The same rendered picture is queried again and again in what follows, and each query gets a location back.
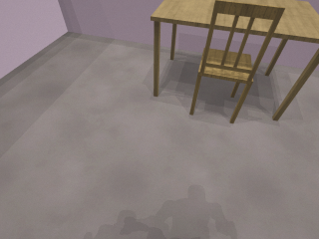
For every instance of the chair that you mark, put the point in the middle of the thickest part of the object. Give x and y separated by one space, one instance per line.
233 66

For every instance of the table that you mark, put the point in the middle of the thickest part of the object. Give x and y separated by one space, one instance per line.
299 22

